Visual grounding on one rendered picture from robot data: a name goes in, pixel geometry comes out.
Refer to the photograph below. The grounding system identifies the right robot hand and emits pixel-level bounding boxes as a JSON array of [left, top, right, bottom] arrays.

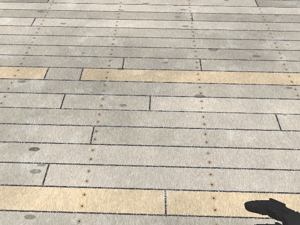
[[244, 198, 300, 225]]

